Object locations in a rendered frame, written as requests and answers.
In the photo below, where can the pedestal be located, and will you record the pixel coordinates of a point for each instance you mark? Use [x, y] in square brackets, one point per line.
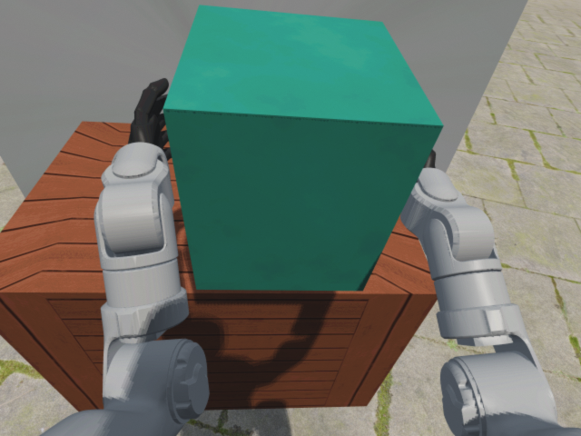
[264, 349]

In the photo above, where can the robot right upper arm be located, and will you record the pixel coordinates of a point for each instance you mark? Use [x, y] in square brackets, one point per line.
[498, 394]

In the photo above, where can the robot left hand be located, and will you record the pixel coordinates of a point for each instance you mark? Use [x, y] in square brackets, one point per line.
[148, 122]

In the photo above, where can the robot right hand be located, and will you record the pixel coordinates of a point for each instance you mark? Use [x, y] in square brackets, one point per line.
[430, 163]

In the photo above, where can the robot left upper arm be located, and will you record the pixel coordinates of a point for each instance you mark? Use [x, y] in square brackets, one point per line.
[151, 389]

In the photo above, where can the robot left forearm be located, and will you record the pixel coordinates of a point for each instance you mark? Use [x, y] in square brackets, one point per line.
[138, 251]

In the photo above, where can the robot right forearm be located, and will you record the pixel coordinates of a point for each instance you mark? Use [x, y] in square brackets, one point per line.
[459, 242]

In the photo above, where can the carton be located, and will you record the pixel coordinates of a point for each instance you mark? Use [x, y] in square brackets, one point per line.
[296, 141]

